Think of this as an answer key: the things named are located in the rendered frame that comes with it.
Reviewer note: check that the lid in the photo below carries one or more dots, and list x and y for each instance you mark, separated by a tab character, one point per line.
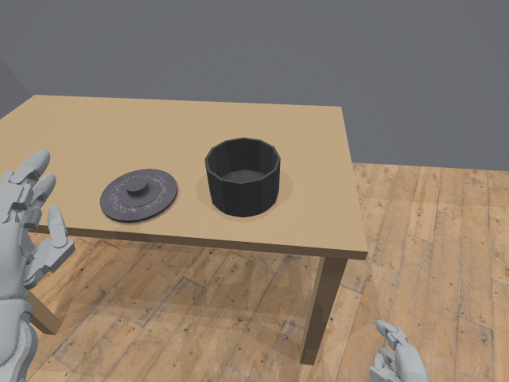
118	205

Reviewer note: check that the table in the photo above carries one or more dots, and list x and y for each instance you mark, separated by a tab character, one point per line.
94	140

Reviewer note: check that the robot left forearm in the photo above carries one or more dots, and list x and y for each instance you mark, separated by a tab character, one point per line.
18	339

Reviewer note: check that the robot right hand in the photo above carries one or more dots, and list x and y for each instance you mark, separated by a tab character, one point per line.
404	365

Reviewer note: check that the pot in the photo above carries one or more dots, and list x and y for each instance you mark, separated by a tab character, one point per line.
243	176

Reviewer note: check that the knob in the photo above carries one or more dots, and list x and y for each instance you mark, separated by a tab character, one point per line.
137	186

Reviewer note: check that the robot left hand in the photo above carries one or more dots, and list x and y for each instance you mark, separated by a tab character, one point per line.
22	195

